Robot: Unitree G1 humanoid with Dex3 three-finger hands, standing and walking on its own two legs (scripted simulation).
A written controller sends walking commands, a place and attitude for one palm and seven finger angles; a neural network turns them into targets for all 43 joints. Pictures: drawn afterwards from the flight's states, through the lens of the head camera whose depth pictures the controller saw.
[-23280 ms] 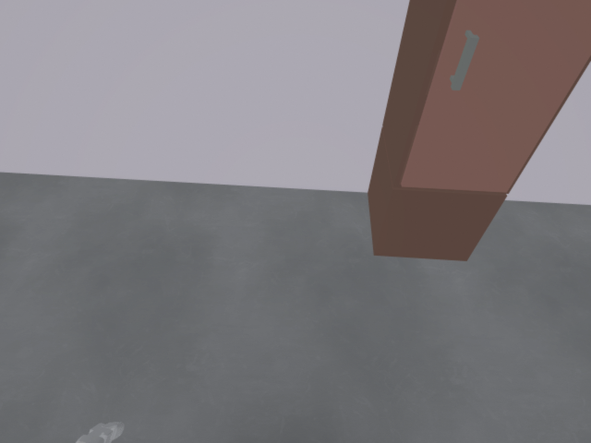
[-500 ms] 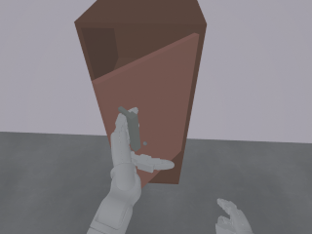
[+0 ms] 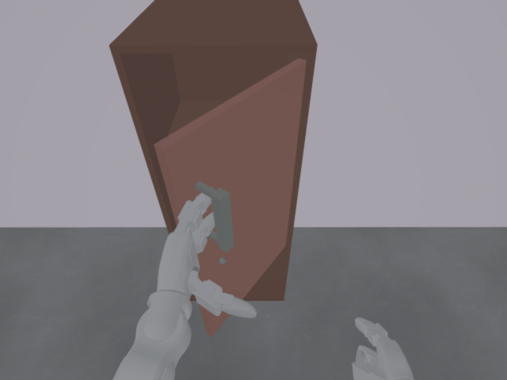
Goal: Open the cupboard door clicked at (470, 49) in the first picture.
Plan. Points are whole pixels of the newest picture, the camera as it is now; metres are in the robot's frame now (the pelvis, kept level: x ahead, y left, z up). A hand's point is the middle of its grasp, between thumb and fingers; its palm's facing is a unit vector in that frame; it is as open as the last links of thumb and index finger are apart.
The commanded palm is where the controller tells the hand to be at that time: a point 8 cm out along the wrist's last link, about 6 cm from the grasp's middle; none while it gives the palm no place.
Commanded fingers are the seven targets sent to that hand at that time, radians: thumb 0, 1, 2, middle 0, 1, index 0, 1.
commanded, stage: slide the hand sideways off the handle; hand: left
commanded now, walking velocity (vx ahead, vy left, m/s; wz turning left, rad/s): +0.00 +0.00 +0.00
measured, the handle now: (214, 217) +0.34 +0.09 +0.11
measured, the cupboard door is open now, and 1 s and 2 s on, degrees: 54 52 52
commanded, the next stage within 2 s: draw the hand back to the body in 0.64 s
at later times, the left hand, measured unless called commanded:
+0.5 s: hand (189, 289) +0.21 +0.11 +0.10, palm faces +0.05 -1.00 -0.02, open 16.2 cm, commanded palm +0.17 +0.17 +0.11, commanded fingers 0.00 -0.50 0.30 -0.15 -0.30 -0.15 -0.30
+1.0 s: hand (152, 298) +0.19 +0.15 +0.11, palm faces +0.06 -1.00 -0.06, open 16.3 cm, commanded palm +0.16 +0.20 +0.12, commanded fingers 0.00 -0.50 0.30 -0.15 -0.30 -0.15 -0.30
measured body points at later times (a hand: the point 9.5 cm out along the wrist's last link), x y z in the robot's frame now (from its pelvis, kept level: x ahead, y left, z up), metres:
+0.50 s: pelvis +0.03 -0.02 -0.01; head +0.01 -0.04 +0.44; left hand +0.21 +0.16 +0.11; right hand +0.22 -0.22 -0.07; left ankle +0.03 +0.11 -0.73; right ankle +0.01 -0.09 -0.73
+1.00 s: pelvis +0.02 -0.01 -0.01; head +0.00 -0.03 +0.44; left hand +0.19 +0.20 +0.12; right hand +0.20 -0.22 -0.08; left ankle +0.03 +0.11 -0.73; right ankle +0.01 -0.09 -0.73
